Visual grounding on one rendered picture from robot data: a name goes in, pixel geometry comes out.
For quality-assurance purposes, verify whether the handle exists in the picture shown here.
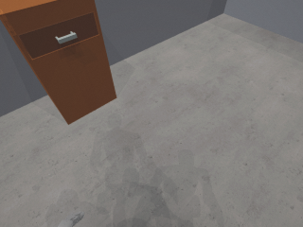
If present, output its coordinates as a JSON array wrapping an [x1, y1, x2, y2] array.
[[55, 31, 78, 44]]

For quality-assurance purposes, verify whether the cabinet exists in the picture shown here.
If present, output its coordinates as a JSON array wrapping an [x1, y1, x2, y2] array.
[[0, 0, 116, 125]]

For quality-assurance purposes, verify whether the left robot hand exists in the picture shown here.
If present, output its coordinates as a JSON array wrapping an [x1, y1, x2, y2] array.
[[58, 211, 85, 227]]

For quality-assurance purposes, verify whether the drawer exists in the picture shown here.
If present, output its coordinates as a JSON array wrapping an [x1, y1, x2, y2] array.
[[17, 11, 98, 59]]

